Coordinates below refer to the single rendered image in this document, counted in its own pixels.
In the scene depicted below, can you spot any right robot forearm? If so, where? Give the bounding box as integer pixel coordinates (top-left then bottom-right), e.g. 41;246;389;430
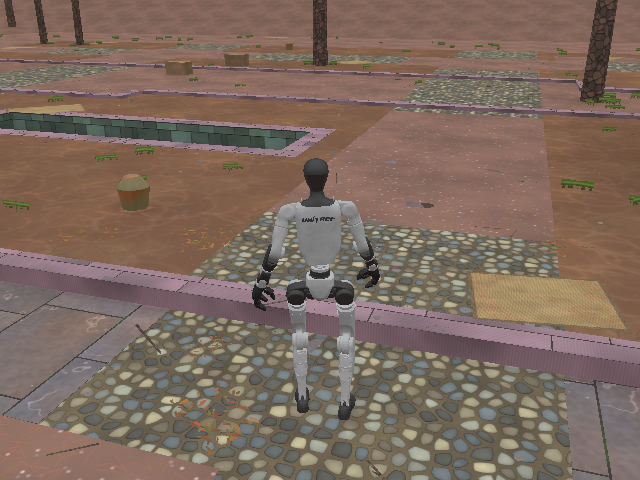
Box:
359;237;378;271

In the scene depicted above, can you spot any robot left upper arm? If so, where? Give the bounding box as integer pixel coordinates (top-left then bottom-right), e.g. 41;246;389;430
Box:
269;203;297;260

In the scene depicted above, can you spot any left robot hand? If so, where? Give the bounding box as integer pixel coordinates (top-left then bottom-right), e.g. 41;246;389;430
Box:
252;284;275;311

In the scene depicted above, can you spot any right robot foot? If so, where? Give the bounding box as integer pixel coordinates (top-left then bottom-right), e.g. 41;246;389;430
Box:
338;393;356;420

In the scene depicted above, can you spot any robot right upper arm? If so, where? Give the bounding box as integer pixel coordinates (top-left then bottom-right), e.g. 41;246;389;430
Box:
338;200;369;253

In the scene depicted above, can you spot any right robot hand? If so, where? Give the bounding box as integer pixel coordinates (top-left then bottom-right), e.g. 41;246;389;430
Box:
357;268;380;288

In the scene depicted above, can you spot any robot left thigh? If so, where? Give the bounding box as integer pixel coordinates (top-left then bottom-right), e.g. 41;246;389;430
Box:
286;279;309;350

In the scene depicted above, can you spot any left robot forearm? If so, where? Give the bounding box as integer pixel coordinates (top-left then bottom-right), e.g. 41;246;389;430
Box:
255;244;278;288

